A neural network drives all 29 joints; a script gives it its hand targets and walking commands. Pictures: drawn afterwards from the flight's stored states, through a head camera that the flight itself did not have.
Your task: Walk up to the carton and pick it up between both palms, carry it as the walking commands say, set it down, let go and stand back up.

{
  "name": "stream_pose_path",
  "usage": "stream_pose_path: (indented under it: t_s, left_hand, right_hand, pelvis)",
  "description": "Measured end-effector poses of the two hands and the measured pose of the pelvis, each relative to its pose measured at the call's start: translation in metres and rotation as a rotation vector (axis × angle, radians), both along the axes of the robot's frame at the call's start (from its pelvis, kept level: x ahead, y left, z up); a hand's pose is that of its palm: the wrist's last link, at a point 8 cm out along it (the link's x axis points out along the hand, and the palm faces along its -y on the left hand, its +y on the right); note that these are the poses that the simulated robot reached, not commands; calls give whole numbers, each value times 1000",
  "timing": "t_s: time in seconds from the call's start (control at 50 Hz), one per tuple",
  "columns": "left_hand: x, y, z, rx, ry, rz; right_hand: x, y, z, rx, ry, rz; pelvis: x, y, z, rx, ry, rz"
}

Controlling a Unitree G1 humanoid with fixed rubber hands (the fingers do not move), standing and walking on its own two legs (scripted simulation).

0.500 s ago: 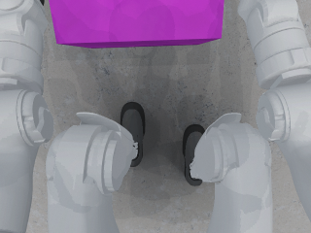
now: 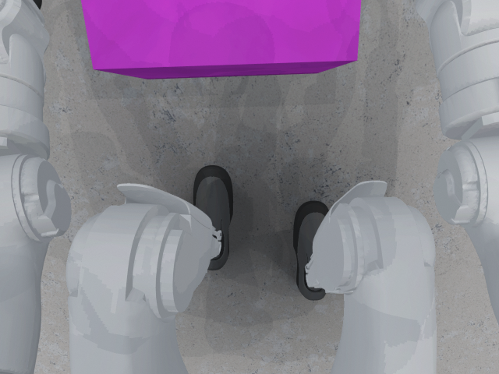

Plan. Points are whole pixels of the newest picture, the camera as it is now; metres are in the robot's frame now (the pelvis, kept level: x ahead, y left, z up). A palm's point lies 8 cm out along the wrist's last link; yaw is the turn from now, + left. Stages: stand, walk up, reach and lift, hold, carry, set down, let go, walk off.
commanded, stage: set down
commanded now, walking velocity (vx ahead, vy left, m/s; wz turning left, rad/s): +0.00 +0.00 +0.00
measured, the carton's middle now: out of the picture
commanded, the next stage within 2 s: let go in 1.44 s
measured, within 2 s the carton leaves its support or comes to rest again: neither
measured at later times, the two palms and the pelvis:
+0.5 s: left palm out of the picture +0.52 +0.32 -0.02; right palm out of the picture +0.59 -0.13 -0.01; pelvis -0.01 +0.00 +0.09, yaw +1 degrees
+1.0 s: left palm out of the picture +0.52 +0.34 +0.12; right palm out of the picture +0.60 -0.13 +0.13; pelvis -0.01 +0.00 +0.22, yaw +1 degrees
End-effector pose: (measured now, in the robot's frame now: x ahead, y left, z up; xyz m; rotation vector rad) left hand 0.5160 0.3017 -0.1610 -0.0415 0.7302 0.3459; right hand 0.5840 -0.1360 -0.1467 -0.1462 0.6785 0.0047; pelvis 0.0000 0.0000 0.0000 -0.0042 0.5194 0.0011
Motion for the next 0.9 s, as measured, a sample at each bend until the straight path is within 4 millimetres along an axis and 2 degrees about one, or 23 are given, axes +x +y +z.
stream_pose_path:
  t_s: [0.12, 0.28, 0.46, 0.64, 0.9]
  left_hand:
    - [12, -3, 26, -2, -58, -19]
    - [5, 12, 74, 29, -70, -23]
    - [3, 22, 131, 22, -85, -36]
    - [4, 26, 179, 8, -90, -39]
    - [5, 33, 251, 4, -97, -48]
  right_hand:
    - [3, 5, 23, -9, -29, 11]
    - [6, 6, 71, -10, -54, 1]
    - [9, 5, 122, -3, -41, -10]
    - [12, 11, 170, 4, -37, -6]
    - [14, 2, 242, 8, -26, -14]
  pelvis:
    - [-1, -1, 11, -6, -5, 6]
    - [-4, -4, 41, -17, -22, 16]
    - [-11, -5, 82, -27, -22, 30]
    - [-13, -4, 127, -37, -10, 35]
    - [-10, 2, 195, -49, -5, 46]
